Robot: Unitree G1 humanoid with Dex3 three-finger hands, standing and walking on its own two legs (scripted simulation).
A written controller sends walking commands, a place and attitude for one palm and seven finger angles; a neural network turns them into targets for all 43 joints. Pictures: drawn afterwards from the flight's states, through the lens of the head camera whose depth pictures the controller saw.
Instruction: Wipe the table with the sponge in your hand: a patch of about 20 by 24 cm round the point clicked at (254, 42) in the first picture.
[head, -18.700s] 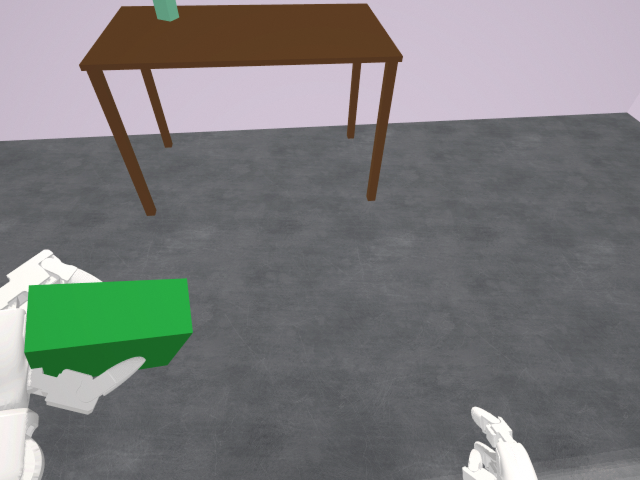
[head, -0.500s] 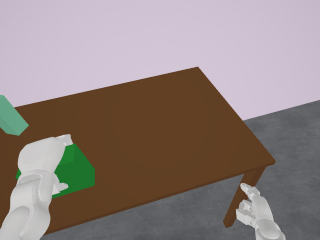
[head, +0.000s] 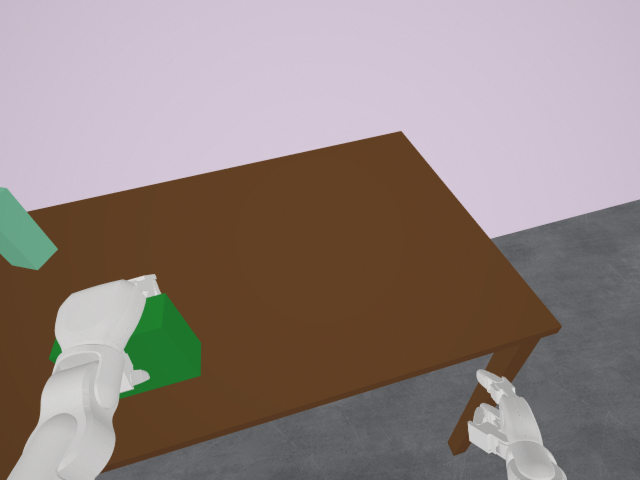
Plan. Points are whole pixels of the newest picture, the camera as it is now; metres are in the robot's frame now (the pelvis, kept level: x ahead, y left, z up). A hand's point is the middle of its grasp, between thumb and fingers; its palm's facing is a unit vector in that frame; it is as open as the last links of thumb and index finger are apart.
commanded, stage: move the sponge above the wiping area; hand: left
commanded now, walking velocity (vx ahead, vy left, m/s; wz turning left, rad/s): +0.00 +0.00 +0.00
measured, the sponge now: (141, 357) +0.23 +0.29 +0.03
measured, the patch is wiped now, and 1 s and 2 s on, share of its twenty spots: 0.00 0.00 0.00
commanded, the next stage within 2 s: lower the sponge onto the table in 1.48 s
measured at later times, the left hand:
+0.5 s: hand (133, 336) +0.24 +0.29 +0.06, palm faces -0.02 -0.09 -1.00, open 9.6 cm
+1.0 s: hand (140, 337) +0.24 +0.28 +0.06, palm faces -0.01 -0.08 -1.00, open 9.6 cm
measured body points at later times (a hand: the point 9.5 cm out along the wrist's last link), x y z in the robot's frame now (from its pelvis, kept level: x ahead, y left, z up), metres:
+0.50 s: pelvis +0.01 +0.00 +0.00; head +0.00 -0.04 +0.45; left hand +0.23 +0.29 +0.11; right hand +0.25 -0.20 -0.09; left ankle +0.01 +0.09 -0.74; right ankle +0.00 -0.10 -0.74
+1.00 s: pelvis +0.01 -0.01 +0.00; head +0.00 -0.05 +0.45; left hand +0.24 +0.28 +0.11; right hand +0.24 -0.21 -0.09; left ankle +0.01 +0.09 -0.74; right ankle +0.00 -0.10 -0.74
